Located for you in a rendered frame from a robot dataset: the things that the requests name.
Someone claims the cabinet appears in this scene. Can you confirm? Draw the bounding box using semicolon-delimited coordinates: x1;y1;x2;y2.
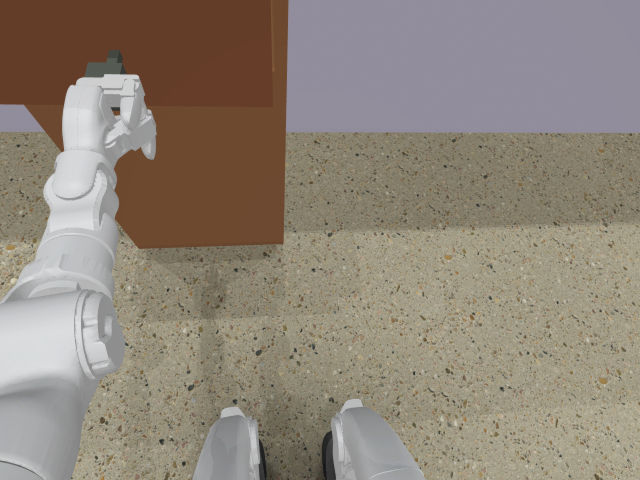
24;0;288;249

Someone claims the robot left upper arm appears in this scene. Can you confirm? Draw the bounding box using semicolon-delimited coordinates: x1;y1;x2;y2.
0;289;125;480

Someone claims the robot left hand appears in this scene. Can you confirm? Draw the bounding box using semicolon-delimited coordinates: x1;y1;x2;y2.
62;74;157;169

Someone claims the left robot forearm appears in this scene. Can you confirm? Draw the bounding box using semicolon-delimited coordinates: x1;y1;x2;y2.
0;149;119;304

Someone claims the handle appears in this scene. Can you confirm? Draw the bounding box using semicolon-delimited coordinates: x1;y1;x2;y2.
84;50;127;111

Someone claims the robot thigh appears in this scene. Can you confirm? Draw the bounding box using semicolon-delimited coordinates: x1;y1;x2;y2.
331;407;426;480
192;415;260;480

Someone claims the drawer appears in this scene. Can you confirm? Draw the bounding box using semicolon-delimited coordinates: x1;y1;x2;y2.
0;0;273;107

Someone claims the robot right thigh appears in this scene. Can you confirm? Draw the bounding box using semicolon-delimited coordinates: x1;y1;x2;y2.
331;407;426;480

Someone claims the robot left thigh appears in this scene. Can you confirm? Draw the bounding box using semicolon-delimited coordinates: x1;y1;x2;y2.
192;415;260;480

